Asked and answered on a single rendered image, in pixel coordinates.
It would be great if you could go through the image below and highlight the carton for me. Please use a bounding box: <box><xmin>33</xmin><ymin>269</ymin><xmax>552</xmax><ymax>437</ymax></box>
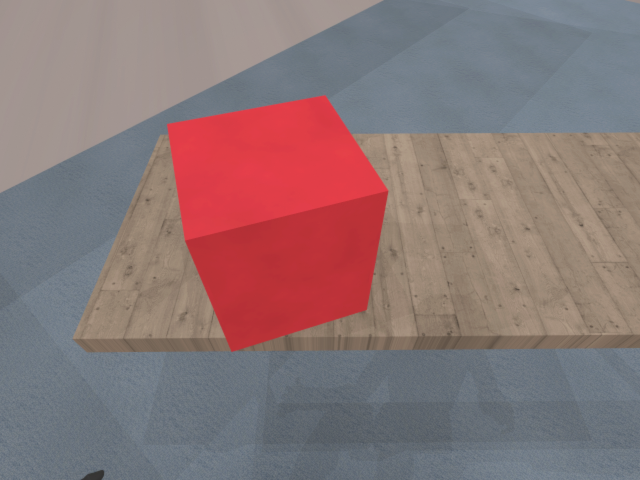
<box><xmin>167</xmin><ymin>95</ymin><xmax>388</xmax><ymax>352</ymax></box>

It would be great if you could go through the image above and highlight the table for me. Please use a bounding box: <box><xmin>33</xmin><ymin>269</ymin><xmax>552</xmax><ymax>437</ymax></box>
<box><xmin>72</xmin><ymin>132</ymin><xmax>640</xmax><ymax>352</ymax></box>

